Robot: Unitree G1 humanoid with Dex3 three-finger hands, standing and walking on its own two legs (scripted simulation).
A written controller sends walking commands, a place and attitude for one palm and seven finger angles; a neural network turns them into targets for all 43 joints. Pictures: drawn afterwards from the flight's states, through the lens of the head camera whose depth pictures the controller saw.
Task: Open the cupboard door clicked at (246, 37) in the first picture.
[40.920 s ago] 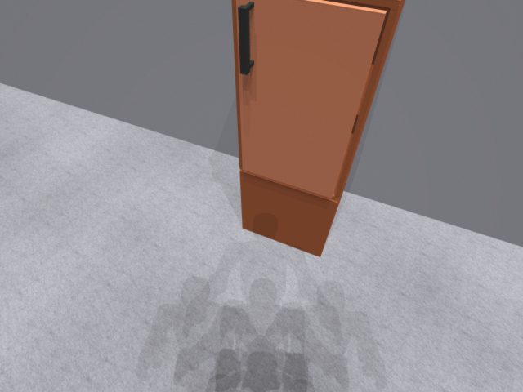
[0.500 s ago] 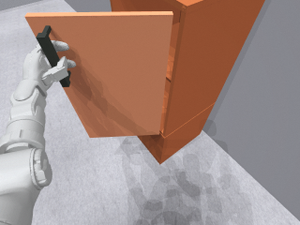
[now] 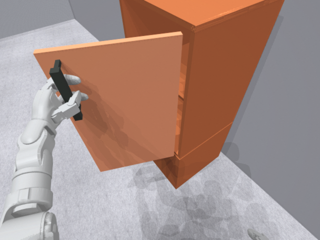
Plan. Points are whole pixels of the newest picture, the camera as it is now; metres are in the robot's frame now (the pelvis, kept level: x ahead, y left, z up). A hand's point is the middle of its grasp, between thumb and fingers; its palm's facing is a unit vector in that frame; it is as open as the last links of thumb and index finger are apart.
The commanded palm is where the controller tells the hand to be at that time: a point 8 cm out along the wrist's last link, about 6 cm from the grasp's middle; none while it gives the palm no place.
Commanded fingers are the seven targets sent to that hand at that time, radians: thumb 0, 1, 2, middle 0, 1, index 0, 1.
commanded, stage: pull the door open along its arc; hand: left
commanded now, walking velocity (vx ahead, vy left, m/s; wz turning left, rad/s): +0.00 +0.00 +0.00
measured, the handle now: (68, 92) +0.44 +0.24 +0.15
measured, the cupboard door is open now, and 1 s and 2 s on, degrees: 66 100 100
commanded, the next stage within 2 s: open thumb and fingers to let go in 0.60 s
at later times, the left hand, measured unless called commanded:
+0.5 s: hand (112, 152) +0.26 +0.10 +0.16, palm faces +0.38 -0.92 +0.03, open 6.1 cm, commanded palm +0.19 +0.16 +0.15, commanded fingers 0.00 0.90 0.90 -0.40 -1.35 -0.40 -1.35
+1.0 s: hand (118, 152) +0.26 +0.09 +0.15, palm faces +0.43 -0.90 +0.01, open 8.0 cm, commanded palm +0.22 +0.12 +0.15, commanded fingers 0.00 -0.22 0.42 -0.32 -1.23 -0.32 -1.23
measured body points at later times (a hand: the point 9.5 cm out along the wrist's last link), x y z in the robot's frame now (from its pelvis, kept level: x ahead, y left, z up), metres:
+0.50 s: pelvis -0.01 -0.04 +0.00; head -0.04 -0.07 +0.45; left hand +0.23 +0.15 +0.16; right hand +0.23 -0.21 -0.07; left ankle -0.05 +0.08 -0.74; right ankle +0.01 -0.11 -0.74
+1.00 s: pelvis -0.03 -0.04 +0.00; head -0.05 -0.08 +0.45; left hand +0.23 +0.13 +0.16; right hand +0.19 -0.23 -0.09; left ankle -0.05 +0.08 -0.74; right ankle +0.01 -0.11 -0.74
